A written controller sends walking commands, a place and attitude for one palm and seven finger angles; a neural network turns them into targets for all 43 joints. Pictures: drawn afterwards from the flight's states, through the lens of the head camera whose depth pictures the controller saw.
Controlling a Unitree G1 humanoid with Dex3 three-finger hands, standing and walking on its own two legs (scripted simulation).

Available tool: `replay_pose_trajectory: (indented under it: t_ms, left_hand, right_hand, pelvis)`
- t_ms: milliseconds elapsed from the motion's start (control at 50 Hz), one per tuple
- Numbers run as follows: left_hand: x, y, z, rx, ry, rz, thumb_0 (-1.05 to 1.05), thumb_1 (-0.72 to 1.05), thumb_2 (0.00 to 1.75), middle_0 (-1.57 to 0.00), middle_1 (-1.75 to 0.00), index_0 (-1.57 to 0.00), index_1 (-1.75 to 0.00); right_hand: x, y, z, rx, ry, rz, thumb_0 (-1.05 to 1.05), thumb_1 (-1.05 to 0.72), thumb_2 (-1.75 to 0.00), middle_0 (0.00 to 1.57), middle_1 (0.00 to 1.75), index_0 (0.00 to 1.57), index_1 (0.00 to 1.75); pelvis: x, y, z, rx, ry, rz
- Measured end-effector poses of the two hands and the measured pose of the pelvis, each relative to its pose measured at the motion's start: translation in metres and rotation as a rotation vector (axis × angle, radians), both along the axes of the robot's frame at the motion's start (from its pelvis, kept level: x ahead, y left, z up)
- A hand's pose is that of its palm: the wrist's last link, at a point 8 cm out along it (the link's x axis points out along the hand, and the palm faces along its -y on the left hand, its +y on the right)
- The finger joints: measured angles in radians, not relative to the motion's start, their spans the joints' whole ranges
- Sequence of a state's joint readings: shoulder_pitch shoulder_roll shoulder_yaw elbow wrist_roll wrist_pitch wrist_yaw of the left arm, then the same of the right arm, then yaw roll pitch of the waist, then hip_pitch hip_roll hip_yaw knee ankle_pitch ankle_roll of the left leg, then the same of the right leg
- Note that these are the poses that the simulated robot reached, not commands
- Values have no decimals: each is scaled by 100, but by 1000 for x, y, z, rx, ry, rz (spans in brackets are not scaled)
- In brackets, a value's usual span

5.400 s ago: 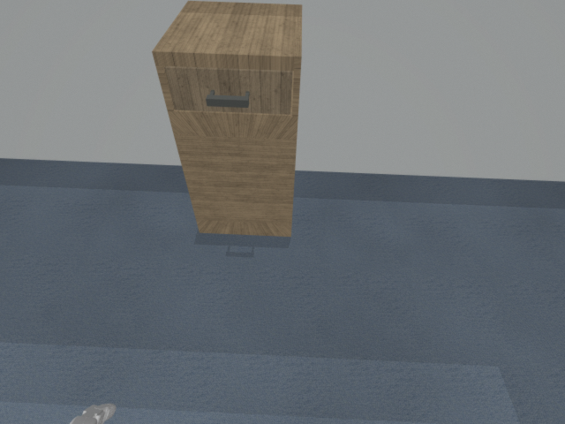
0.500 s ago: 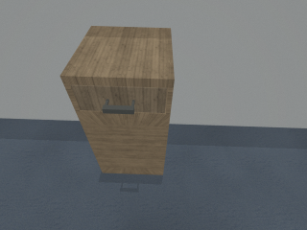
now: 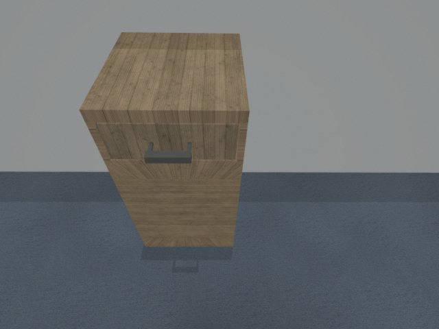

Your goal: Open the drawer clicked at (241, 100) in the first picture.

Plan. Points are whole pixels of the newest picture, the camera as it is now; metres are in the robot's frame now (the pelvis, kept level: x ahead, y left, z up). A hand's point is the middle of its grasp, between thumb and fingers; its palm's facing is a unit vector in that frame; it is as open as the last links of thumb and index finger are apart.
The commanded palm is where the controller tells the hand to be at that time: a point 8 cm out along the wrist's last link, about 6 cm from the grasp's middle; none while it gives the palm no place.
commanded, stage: shuffle to correct the standing spot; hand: left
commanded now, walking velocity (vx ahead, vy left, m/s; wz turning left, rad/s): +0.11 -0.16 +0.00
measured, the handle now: (169, 151) +0.56 +0.17 -0.06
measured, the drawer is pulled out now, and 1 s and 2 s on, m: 0.00 0.00 0.00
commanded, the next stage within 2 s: come to a stop and stand still in 0.06 s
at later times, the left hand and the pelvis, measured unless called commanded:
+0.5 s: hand out of the picture +0.03 +0.09 -0.16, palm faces +0.09 -0.98 -0.19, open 7.3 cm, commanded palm none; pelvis +0.05 -0.07 +0.01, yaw +1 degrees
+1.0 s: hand out of the picture +0.06 +0.22 -0.16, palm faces +0.03 -0.96 -0.26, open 7.3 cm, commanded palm none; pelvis +0.02 +0.03 +0.00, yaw -1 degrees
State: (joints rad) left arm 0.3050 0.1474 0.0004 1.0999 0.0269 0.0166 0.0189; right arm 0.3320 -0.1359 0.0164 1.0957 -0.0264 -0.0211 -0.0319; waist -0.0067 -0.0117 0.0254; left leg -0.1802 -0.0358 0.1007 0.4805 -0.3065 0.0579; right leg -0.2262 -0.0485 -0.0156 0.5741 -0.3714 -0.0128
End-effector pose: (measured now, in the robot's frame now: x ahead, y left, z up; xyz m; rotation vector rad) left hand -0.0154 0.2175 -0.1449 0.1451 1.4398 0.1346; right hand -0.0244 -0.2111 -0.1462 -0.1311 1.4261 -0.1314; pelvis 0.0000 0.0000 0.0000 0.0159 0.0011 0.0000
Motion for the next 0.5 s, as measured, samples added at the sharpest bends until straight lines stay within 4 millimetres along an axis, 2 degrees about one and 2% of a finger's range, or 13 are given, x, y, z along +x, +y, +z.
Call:
replay_pose_trajectory:
  t_ms: [80, 180, 240, 320, 400, 500]
  left_hand:
    - [10, -12, 1, -5, 25, -30, 0, 91, 90, -20, -30, -20, -30]
    - [37, -30, 1, 19, -21, -31, 1, 92, 90, -20, -30, -20, -30]
    - [46, -42, 2, 33, -68, 11, 1, 93, 90, -20, -30, -20, -30]
    - [47, -63, 7, 25, -71, 46, 1, 92, 90, -20, -30, -20, -30]
    - [42, -79, 11, 8, -32, 50, 1, 93, 90, -20, -30, -20, -30]
    - [36, -82, 13, 7, -18, 83, 1, 92, 90, -21, -30, -21, -30]
  right_hand:
    - [-2, -14, -1, -9, 3, -39, 0, -91, -90, 20, 30, 20, 30]
    - [-7, -41, -10, -4, 54, -56, 0, -91, -90, 20, 30, 20, 30]
    - [1, -58, -12, -2, 93, -31, 0, -91, -90, 20, 30, 20, 30]
    - [34, -72, -6, -3, 72, 1, 0, -91, -90, 20, 30, 20, 30]
    - [76, -76, -2, 8, -5, 9, 0, -91, -90, 20, 30, 20, 30]
    - [122, -78, -1, 1, -87, 49, 1, -93, -90, 20, 30, 20, 30]
  pelvis:
    - [7, -12, -1, 5, 6, -24]
    - [20, -36, -7, 8, 8, -15]
    - [30, -50, -8, -3, 3, 15]
    - [41, -61, -1, 0, 5, 26]
    - [46, -67, 5, 12, 12, 21]
    - [46, -66, 6, 22, 9, 20]
